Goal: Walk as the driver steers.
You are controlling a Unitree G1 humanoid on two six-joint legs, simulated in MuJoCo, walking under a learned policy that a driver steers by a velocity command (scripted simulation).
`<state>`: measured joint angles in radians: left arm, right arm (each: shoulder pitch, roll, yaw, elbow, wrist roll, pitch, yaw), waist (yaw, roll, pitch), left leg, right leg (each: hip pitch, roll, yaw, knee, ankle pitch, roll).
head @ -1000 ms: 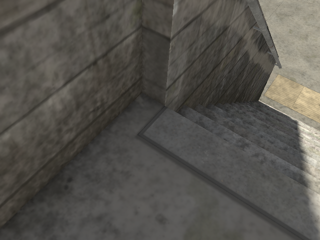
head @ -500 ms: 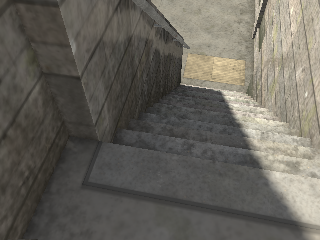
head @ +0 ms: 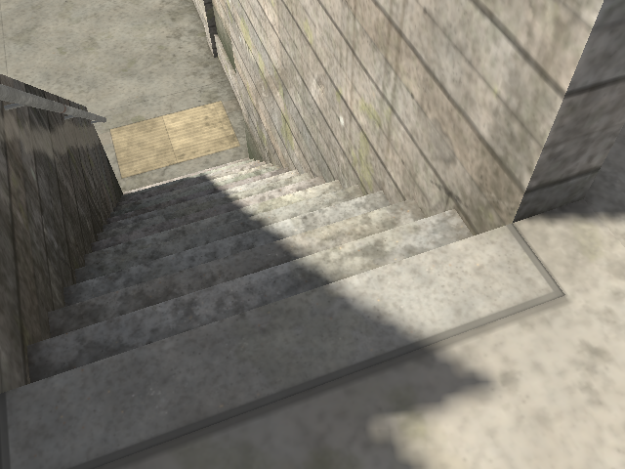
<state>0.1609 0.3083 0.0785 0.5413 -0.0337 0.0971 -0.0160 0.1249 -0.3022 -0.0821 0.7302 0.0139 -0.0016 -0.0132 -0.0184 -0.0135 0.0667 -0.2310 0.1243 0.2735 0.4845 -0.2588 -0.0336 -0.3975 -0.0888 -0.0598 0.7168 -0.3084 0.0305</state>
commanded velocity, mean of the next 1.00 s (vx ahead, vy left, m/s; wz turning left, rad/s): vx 0.53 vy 0.00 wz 0.24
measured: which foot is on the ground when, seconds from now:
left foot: down 0.00-0.02, up 0.04-0.54, down 0.56-0.92, up 0.94-1.00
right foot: up 0.00-0.00, down 0.02-0.58, up 0.60-0.92, down 0.94-1.00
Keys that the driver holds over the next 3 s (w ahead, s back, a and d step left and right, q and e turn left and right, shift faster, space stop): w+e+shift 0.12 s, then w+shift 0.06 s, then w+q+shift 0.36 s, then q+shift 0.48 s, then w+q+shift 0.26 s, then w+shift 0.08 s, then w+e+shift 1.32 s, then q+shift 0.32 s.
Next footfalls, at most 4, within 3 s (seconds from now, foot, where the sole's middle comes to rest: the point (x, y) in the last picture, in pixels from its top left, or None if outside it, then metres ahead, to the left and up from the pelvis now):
0.02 right None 0.04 -0.12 -0.77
0.56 left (319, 445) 0.48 0.03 -0.77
0.94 right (357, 318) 0.77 -0.07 -0.77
1.32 left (236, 363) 0.66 0.21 -0.77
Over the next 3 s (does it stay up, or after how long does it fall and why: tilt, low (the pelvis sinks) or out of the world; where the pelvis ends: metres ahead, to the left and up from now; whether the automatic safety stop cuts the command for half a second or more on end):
stays up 1.47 0.40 -0.78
